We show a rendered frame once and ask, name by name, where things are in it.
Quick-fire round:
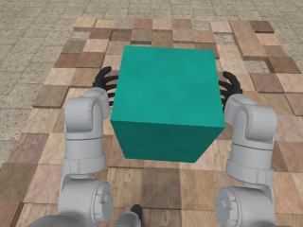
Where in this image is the robot left forearm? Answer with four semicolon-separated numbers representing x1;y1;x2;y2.
58;87;111;212

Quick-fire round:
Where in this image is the robot left shin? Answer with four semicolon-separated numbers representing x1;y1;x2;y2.
125;211;139;218

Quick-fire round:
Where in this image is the robot right upper arm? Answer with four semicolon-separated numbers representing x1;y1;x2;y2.
215;185;292;227

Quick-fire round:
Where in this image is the robot left upper arm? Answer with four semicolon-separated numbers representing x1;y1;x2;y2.
26;178;113;227

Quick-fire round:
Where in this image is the robot left thigh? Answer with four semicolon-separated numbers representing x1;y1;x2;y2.
112;214;141;227

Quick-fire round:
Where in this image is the carton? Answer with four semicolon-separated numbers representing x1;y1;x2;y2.
110;45;225;164

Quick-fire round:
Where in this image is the robot right hand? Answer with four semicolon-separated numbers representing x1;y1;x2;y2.
218;71;243;113

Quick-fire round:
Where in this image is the robot right forearm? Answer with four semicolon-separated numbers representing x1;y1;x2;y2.
223;94;277;222

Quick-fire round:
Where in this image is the robot left hand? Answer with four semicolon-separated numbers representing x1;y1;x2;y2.
93;66;118;106

